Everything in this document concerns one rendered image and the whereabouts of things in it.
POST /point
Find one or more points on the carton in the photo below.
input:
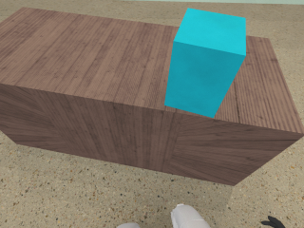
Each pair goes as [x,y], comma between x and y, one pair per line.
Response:
[207,53]

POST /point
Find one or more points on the robot right hand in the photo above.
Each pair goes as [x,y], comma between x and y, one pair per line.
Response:
[274,222]

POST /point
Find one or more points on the pedestal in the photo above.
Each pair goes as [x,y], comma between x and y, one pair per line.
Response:
[95,87]

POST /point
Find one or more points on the right robot thigh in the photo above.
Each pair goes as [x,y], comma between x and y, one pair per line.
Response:
[185,216]

